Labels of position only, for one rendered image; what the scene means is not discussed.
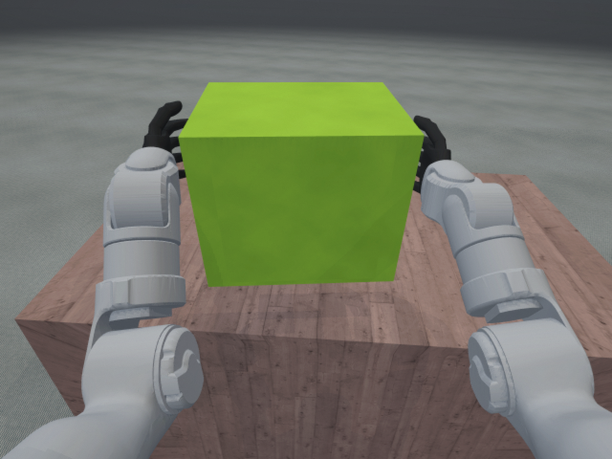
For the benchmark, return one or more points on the left robot upper arm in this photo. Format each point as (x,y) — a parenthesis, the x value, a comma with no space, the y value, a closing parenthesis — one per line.
(135,383)

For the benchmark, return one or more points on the robot right hand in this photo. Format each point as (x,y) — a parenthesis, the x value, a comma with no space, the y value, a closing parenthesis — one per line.
(434,145)

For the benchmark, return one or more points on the robot left hand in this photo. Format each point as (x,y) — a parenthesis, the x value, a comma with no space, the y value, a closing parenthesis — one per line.
(160,128)

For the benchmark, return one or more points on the pedestal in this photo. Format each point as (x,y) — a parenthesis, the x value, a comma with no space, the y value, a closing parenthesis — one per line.
(358,370)

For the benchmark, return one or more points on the carton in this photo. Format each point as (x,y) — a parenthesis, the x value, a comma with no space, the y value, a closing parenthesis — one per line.
(299,182)

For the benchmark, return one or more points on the robot left forearm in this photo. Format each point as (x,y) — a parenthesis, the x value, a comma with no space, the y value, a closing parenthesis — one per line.
(141,239)

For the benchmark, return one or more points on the robot right forearm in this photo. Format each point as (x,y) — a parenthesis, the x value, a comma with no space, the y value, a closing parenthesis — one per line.
(500,280)

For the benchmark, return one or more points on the right robot upper arm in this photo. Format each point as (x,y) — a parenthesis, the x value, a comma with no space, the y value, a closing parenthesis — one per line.
(533,373)

